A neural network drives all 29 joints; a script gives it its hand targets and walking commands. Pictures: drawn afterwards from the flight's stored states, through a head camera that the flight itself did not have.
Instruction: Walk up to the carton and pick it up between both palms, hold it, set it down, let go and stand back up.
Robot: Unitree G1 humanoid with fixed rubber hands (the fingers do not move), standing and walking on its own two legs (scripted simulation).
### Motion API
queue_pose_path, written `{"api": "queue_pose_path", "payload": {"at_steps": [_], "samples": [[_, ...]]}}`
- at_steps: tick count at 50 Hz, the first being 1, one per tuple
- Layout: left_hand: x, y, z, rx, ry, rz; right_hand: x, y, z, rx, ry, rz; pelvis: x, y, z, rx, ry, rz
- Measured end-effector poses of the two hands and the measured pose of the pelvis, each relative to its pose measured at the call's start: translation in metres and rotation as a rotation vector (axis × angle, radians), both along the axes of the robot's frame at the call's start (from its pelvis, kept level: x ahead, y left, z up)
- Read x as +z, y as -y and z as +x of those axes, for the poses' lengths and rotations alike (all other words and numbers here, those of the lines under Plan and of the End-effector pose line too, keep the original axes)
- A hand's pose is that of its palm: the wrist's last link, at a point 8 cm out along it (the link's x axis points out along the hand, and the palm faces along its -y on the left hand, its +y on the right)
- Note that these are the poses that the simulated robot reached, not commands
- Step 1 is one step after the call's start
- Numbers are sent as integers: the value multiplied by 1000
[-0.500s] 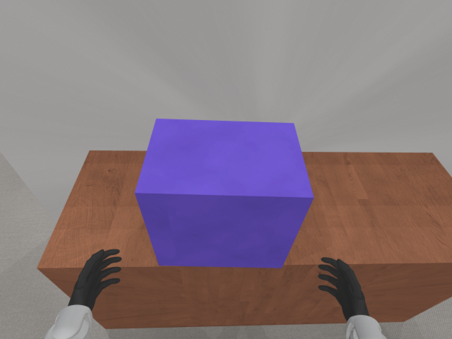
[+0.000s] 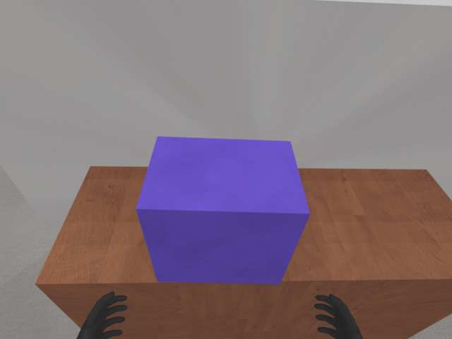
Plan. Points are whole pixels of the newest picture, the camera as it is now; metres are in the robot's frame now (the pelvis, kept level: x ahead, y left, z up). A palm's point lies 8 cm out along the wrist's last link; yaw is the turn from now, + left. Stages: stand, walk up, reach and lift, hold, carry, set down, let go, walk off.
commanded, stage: set down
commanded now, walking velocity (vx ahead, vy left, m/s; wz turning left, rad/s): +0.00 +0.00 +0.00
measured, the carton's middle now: (221, 213) +0.43 +0.02 -0.05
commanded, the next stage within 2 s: let go in 0.22 s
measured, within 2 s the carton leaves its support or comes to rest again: neither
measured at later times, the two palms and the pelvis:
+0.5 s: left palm out of the picture +0.16 +0.22 -0.07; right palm out of the picture +0.14 -0.23 -0.07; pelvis -0.01 +0.00 +0.00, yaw -1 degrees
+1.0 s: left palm out of the picture +0.09 +0.26 -0.09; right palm out of the picture +0.09 -0.26 -0.10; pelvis -0.02 +0.01 +0.00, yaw +0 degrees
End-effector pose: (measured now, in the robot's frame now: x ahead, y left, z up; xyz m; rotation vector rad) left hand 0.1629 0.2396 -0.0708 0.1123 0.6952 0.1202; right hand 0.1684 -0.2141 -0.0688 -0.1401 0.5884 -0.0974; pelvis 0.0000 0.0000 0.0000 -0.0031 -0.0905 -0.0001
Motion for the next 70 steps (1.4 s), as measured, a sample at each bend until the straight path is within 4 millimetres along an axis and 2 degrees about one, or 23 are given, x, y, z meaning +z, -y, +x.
{"api": "queue_pose_path", "payload": {"at_steps": [15, 26, 38, 41, 45, 51, 70], "samples": [[-8, 7, -20, -16, -136, 31, -8, -2, -21, 10, -102, -24, 2, -4, -7, -6, 5, -1], [-3, 15, -4, -47, -112, 48, -6, 12, -25, 2, -93, -41, 1, -3, -13, -16, 0, 1], [-5, 19, -7, -35, -97, 29, -3, 18, -29, -8, -89, -57, -1, -1, -14, -20, -13, 2], [-9, 10, -18, -32, -83, 52, -11, 27, -37, -40, -167, -79, -2, -2, -13, -14, -35, -2], [-16, -8, -41, -8, -117, 89, -19, 38, -54, -67, -242, -99, -3, -3, -12, -7, -40, -4], [-24, -25, -76, 18, -191, 117, -28, 42, -82, -72, -317, -109, -3, -6, -18, -1, -35, -5], [-42, -30, -144, 5, -309, 104, -44, 30, -154, -52, -439, -104, -5, -15, -55, 7, -24, -3]]}}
